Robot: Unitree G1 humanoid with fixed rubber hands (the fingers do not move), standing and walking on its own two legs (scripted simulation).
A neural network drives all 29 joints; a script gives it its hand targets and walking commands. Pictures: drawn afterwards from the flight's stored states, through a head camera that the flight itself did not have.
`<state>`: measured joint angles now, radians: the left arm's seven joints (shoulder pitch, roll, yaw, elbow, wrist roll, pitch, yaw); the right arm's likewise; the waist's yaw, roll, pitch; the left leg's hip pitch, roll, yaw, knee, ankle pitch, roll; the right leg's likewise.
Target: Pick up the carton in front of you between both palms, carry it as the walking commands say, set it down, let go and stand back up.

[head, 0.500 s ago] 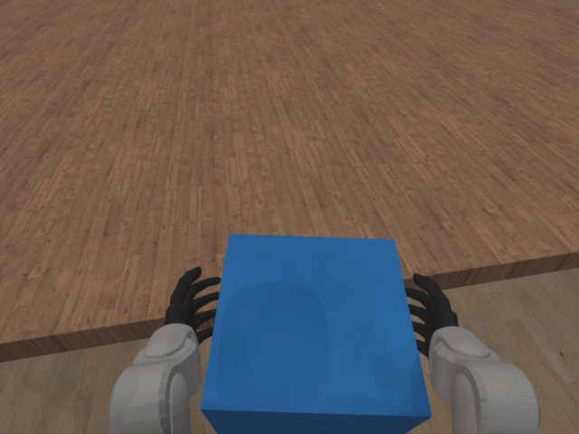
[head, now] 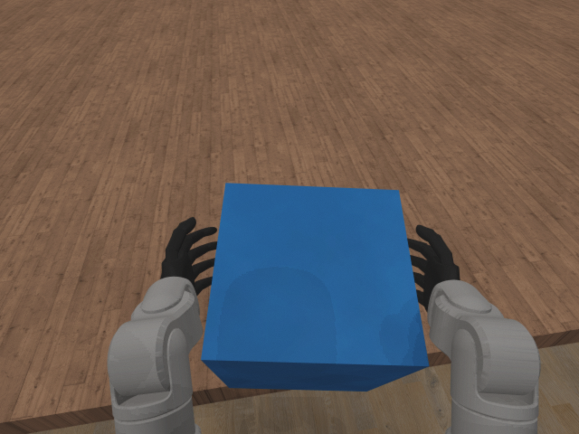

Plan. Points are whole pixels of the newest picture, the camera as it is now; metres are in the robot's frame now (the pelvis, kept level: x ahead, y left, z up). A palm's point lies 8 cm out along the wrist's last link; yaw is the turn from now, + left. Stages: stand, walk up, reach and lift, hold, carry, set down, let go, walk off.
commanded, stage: carry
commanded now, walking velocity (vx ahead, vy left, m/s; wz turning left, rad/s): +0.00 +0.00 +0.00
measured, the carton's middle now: (304, 299) +0.31 +0.01 +0.06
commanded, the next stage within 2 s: none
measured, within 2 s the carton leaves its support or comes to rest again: neither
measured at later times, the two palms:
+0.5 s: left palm (216, 137) +0.57 +0.15 +0.15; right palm (392, 141) +0.56 -0.15 +0.14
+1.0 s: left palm (220, 126) +0.65 +0.15 +0.12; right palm (376, 128) +0.64 -0.14 +0.12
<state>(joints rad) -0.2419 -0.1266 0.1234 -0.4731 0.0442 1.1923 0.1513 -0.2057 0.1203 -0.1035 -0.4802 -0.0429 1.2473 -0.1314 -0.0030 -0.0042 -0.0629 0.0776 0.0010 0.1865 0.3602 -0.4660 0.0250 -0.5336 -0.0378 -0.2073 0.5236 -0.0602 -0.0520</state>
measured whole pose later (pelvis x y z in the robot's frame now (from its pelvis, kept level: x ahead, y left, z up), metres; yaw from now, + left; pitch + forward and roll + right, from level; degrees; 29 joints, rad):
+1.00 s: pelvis +0.31 +0.01 +0.01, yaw -2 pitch +4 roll +1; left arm -0.50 -0.09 0.25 -0.10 0.06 1.13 0.15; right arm -0.49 0.13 -0.22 -0.10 -0.11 1.17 -0.11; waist 0.00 -0.03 -0.03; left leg -0.33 -0.03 0.09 0.54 -0.25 0.07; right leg -0.20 -0.02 -0.10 0.57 -0.38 -0.02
